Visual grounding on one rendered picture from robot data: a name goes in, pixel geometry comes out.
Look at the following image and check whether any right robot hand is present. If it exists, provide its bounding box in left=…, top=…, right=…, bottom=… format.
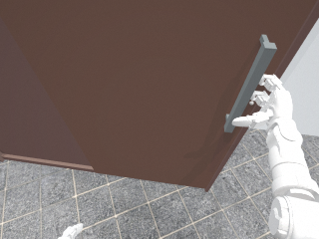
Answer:
left=232, top=74, right=293, bottom=129

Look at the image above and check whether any robot right forearm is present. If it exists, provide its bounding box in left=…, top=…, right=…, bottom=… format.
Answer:
left=266, top=118, right=319, bottom=203

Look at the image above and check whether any left robot hand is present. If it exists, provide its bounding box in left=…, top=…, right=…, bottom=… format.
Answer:
left=58, top=223, right=84, bottom=239

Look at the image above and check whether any handle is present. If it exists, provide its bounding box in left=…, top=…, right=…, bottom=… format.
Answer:
left=224, top=34, right=277, bottom=133

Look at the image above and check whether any wardrobe door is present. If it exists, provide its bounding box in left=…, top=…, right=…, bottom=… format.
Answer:
left=0, top=17, right=91, bottom=166
left=0, top=0, right=317, bottom=189

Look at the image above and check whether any robot right upper arm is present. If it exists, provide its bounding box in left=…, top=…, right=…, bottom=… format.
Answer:
left=268, top=195, right=319, bottom=239

